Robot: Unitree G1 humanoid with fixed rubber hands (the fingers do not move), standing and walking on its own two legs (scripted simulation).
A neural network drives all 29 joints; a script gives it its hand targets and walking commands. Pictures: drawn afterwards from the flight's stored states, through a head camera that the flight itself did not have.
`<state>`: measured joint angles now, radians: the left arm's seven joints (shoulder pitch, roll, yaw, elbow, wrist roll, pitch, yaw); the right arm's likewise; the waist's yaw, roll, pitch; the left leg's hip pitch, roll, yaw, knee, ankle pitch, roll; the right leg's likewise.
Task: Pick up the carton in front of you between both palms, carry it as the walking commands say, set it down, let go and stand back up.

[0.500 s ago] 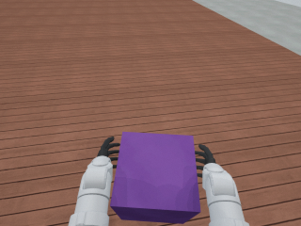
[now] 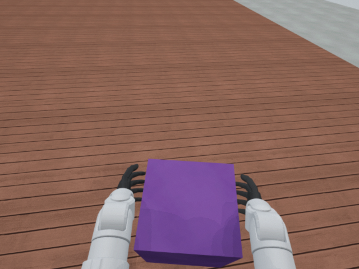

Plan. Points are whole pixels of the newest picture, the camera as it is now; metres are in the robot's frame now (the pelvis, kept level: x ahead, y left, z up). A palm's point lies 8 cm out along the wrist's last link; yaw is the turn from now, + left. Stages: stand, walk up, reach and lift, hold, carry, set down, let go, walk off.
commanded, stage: carry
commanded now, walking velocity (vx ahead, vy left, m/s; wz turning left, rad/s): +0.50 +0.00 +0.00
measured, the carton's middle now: (186, 217) +0.30 +0.00 -0.06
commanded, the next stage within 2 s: none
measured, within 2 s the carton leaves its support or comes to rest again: neither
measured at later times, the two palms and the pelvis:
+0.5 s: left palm (143, 135) +0.48 +0.14 +0.05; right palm (242, 144) +0.48 -0.16 +0.04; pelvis +0.19 -0.01 +0.00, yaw +1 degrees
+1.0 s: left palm (145, 104) +0.67 +0.16 +0.04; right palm (226, 110) +0.66 -0.14 +0.03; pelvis +0.37 +0.01 +0.00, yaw +0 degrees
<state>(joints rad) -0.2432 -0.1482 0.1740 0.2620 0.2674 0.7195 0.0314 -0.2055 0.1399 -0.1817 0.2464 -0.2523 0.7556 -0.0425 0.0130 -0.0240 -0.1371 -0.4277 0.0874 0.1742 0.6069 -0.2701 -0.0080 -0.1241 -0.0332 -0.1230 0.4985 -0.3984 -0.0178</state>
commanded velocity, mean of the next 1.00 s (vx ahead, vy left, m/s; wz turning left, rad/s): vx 0.21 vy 0.00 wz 0.00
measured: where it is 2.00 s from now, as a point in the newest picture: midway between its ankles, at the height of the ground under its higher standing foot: outside the picture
